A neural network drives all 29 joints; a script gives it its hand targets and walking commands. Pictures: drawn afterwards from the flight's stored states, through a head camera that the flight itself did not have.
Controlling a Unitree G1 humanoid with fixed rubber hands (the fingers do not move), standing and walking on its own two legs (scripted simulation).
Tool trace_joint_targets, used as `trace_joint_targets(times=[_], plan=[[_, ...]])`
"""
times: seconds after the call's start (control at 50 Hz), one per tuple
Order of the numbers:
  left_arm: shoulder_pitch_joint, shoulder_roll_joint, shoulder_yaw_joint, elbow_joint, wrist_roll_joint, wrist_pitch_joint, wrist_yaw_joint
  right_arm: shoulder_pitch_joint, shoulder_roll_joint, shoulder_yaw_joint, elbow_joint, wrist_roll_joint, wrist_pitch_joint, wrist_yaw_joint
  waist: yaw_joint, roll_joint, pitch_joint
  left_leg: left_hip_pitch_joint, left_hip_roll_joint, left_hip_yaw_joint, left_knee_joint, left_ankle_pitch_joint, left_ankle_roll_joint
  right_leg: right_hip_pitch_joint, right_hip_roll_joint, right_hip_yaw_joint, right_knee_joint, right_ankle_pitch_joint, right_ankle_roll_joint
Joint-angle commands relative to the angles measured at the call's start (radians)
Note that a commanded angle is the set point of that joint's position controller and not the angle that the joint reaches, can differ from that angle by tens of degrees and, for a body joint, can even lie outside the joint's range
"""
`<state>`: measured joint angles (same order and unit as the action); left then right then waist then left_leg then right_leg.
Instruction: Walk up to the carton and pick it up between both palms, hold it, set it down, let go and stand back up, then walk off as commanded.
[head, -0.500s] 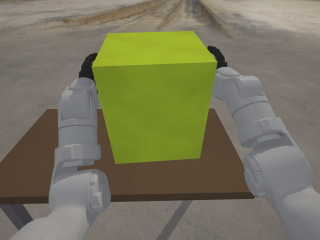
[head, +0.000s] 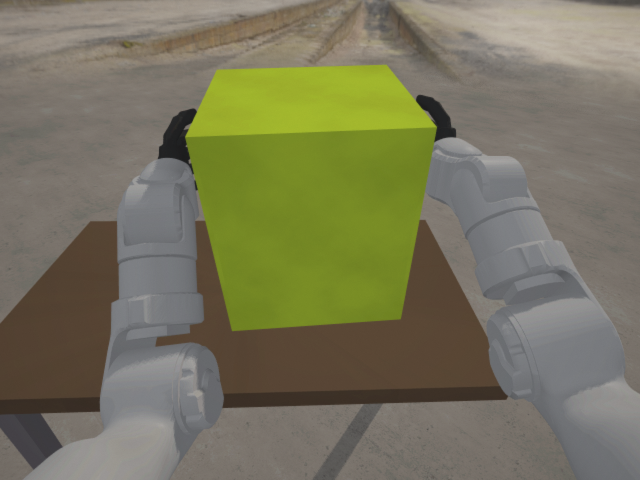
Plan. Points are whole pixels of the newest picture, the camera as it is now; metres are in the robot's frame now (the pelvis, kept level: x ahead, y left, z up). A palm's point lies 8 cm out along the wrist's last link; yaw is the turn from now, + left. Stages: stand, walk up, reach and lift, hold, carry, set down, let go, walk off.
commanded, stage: hold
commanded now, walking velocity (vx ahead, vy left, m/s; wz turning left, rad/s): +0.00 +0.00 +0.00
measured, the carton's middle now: (310, 196) +0.37 +0.01 +0.26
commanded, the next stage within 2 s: set down in 1.00 s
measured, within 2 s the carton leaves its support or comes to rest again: neither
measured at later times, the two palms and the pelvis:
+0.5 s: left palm (179, 176) +0.36 +0.16 +0.29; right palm (439, 158) +0.37 -0.14 +0.31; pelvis +0.00 +0.00 +0.00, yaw +0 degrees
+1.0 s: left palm (180, 173) +0.37 +0.16 +0.29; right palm (440, 155) +0.37 -0.14 +0.31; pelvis +0.00 +0.00 +0.00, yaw +0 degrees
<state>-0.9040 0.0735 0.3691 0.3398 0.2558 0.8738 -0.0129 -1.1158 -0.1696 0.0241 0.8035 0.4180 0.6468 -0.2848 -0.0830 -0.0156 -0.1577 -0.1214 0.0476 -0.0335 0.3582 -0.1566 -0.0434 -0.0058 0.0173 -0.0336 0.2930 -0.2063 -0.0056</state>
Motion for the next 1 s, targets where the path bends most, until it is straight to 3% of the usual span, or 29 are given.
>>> trace_joint_targets(times=[0.0,0.08,0.1,0.12,0.14,0.22,0.26,0.28,0.3,0.32,0.36,0.38,0.4,0.42,0.44,0.46,0.5,0.52,0.58,0.66,0.72,0.74,0.78,0.86,0.88,0.92,0.94,0.96,0.98], plan=[[-0.782,-0.520,-0.370,-0.131,-0.185,-0.069,-0.161,-0.704,0.601,0.180,-0.337,0.138,-0.018,0.136,-0.012,0.058,-0.310,0.150,-0.092,0.032,-0.012,0.250,-0.011,0.018,0.066,0.022,-0.031,0.276,0.064],[-0.769,-0.521,-0.335,-0.089,-0.144,-0.060,-0.170,-0.689,0.601,0.161,-0.306,0.133,-0.015,0.134,0.017,0.057,-0.254,0.130,-0.098,0.033,-0.021,0.209,-0.005,-0.008,0.067,0.025,-0.036,0.215,0.058],[-0.812,-0.536,-0.362,-0.139,-0.172,-0.070,-0.169,-0.683,0.604,0.155,-0.288,0.140,-0.014,0.138,-0.003,0.075,-0.269,0.142,-0.093,0.032,-0.024,0.206,-0.016,-0.041,0.067,0.024,-0.043,0.207,0.057],[-0.815,-0.520,-0.347,-0.088,-0.171,-0.071,-0.173,-0.703,0.599,0.138,-0.263,0.121,-0.017,0.139,-0.003,0.039,-0.232,0.114,-0.087,0.036,-0.038,0.171,-0.003,-0.031,0.062,0.024,-0.041,0.169,0.058],[-0.820,-0.506,-0.342,-0.117,-0.180,-0.078,-0.169,-0.728,0.640,0.177,-0.313,0.138,-0.026,0.137,0.027,0.011,-0.288,0.125,-0.096,0.042,-0.026,0.206,0.006,0.000,0.069,0.020,-0.037,0.210,0.065],[-0.782,-0.516,-0.362,-0.116,-0.183,-0.082,-0.156,-0.714,0.645,0.200,-0.368,0.140,-0.030,0.126,0.012,0.023,-0.373,0.161,-0.100,0.028,0.001,0.253,0.007,0.030,0.064,0.024,-0.023,0.330,0.074],[-0.798,-0.556,-0.398,-0.115,-0.205,-0.079,-0.153,-0.713,0.600,0.164,-0.333,0.142,-0.030,0.127,-0.026,0.092,-0.333,0.177,-0.092,0.030,0.003,0.272,-0.018,-0.023,0.069,0.022,-0.027,0.305,0.067],[-0.836,-0.543,-0.411,-0.148,-0.202,-0.084,-0.159,-0.690,0.608,0.162,-0.320,0.154,-0.025,0.125,-0.041,0.076,-0.322,0.168,-0.094,0.026,0.009,0.284,-0.026,-0.002,0.073,0.021,-0.029,0.320,0.066],[-0.780,-0.518,-0.360,-0.110,-0.177,-0.079,-0.161,-0.689,0.622,0.192,-0.328,0.158,-0.019,0.124,0.003,0.034,-0.332,0.168,-0.094,0.029,0.008,0.287,-0.011,0.017,0.074,0.023,-0.033,0.296,0.069],[-0.794,-0.553,-0.377,-0.113,-0.170,-0.079,-0.156,-0.690,0.603,0.181,-0.317,0.156,-0.027,0.128,-0.022,0.070,-0.324,0.183,-0.095,0.023,0.000,0.267,-0.015,-0.020,0.074,0.016,-0.039,0.257,0.062],[-0.746,-0.500,-0.301,-0.005,-0.147,-0.063,-0.178,-0.679,0.572,0.118,-0.229,0.099,-0.009,0.137,0.009,0.038,-0.189,0.114,-0.092,0.040,-0.043,0.142,0.005,-0.063,0.059,0.021,-0.059,0.114,0.053],[-0.762,-0.514,-0.325,-0.029,-0.156,-0.069,-0.186,-0.704,0.580,0.123,-0.270,0.093,-0.018,0.140,-0.005,0.044,-0.217,0.108,-0.087,0.032,-0.038,0.133,0.002,-0.048,0.057,0.023,-0.052,0.127,0.051],[-0.794,-0.501,-0.322,-0.058,-0.170,-0.075,-0.184,-0.725,0.602,0.144,-0.277,0.105,-0.021,0.139,0.016,0.024,-0.265,0.105,-0.089,0.040,-0.039,0.147,0.009,-0.028,0.060,0.024,-0.042,0.151,0.054],[-0.792,-0.523,-0.364,-0.123,-0.183,-0.085,-0.176,-0.711,0.603,0.165,-0.305,0.133,-0.026,0.133,0.005,0.067,-0.342,0.148,-0.092,0.040,-0.014,0.229,-0.009,0.015,0.067,0.026,-0.033,0.248,0.060],[-0.783,-0.523,-0.347,-0.074,-0.170,-0.076,-0.172,-0.703,0.602,0.172,-0.286,0.148,-0.017,0.130,0.007,0.071,-0.299,0.150,-0.093,0.034,-0.010,0.242,-0.013,0.003,0.068,0.028,-0.027,0.255,0.057],[-0.828,-0.538,-0.389,-0.142,-0.205,-0.085,-0.166,-0.760,0.623,0.196,-0.373,0.167,-0.030,0.132,-0.005,0.059,-0.381,0.172,-0.095,0.030,0.009,0.297,-0.014,0.015,0.070,0.032,-0.030,0.330,0.066],[-0.800,-0.511,-0.354,-0.151,-0.189,-0.083,-0.157,-0.687,0.634,0.185,-0.349,0.146,-0.020,0.121,-0.017,0.029,-0.316,0.156,-0.107,0.031,0.008,0.265,-0.001,0.014,0.061,0.022,-0.025,0.366,0.091],[-0.767,-0.505,-0.318,-0.082,-0.160,-0.075,-0.163,-0.706,0.624,0.188,-0.329,0.143,-0.017,0.120,0.002,0.018,-0.286,0.147,-0.101,0.036,0.006,0.237,0.008,0.005,0.056,0.026,-0.030,0.319,0.086],[-0.807,-0.491,-0.336,-0.111,-0.170,-0.077,-0.170,-0.704,0.628,0.177,-0.326,0.143,-0.015,0.128,0.011,0.029,-0.274,0.131,-0.107,0.037,-0.021,0.177,0.011,-0.032,0.063,0.029,-0.047,0.204,0.073],[-0.799,-0.550,-0.371,-0.079,-0.173,-0.072,-0.173,-0.692,0.577,0.127,-0.248,0.123,-0.016,0.135,-0.025,0.087,-0.228,0.134,-0.084,0.037,-0.035,0.202,-0.030,-0.049,0.074,0.014,-0.040,0.172,0.047],[-0.815,-0.532,-0.351,0.002,-0.169,-0.074,-0.175,-0.747,0.574,0.138,-0.258,0.117,-0.027,0.150,0.005,0.065,-0.217,0.090,-0.085,0.033,-0.043,0.116,-0.011,-0.063,0.071,0.021,-0.050,0.083,0.036],[-0.852,-0.532,-0.373,-0.099,-0.192,-0.092,-0.166,-0.721,0.595,0.133,-0.257,0.124,-0.032,0.153,-0.010,0.086,-0.298,0.108,-0.083,0.032,-0.031,0.155,-0.026,-0.027,0.072,0.019,-0.029,0.149,0.039],[-0.869,-0.558,-0.406,-0.101,-0.222,-0.097,-0.151,-0.761,0.608,0.148,-0.295,0.130,-0.038,0.153,-0.023,0.073,-0.329,0.122,-0.084,0.029,-0.033,0.201,-0.030,-0.015,0.080,0.008,-0.022,0.190,0.050],[-0.780,-0.530,-0.362,-0.061,-0.182,-0.085,-0.148,-0.714,0.597,0.168,-0.290,0.152,-0.031,0.145,0.013,0.078,-0.325,0.142,-0.093,0.031,0.001,0.261,-0.012,-0.006,0.071,0.029,-0.033,0.265,0.055],[-0.793,-0.537,-0.375,-0.121,-0.189,-0.091,-0.144,-0.716,0.609,0.178,-0.313,0.152,-0.038,0.145,0.006,0.084,-0.394,0.177,-0.095,0.027,0.013,0.297,-0.016,0.018,0.071,0.019,-0.024,0.294,0.059],[-0.804,-0.507,-0.350,-0.091,-0.180,-0.083,-0.149,-0.688,0.595,0.160,-0.263,0.150,-0.017,0.142,0.001,0.049,-0.307,0.132,-0.099,0.026,-0.010,0.207,-0.011,-0.005,0.069,0.022,-0.035,0.234,0.064],[-0.822,-0.533,-0.363,-0.141,-0.190,-0.087,-0.150,-0.668,0.593,0.148,-0.270,0.145,-0.018,0.139,-0.017,0.093,-0.333,0.162,-0.091,0.024,-0.005,0.241,-0.022,-0.005,0.062,0.029,-0.029,0.279,0.058],[-0.774,-0.519,-0.345,-0.110,-0.171,-0.080,-0.155,-0.706,0.612,0.190,-0.320,0.160,-0.024,0.138,0.016,0.043,-0.334,0.151,-0.095,0.037,-0.004,0.248,-0.007,0.005,0.069,0.017,-0.028,0.266,0.071],[-0.753,-0.526,-0.349,-0.066,-0.178,-0.075,-0.158,-0.697,0.576,0.151,-0.299,0.145,-0.021,0.134,-0.008,0.069,-0.296,0.144,-0.092,0.023,-0.014,0.225,-0.005,-0.024,0.064,0.035,-0.044,0.240,0.055]])
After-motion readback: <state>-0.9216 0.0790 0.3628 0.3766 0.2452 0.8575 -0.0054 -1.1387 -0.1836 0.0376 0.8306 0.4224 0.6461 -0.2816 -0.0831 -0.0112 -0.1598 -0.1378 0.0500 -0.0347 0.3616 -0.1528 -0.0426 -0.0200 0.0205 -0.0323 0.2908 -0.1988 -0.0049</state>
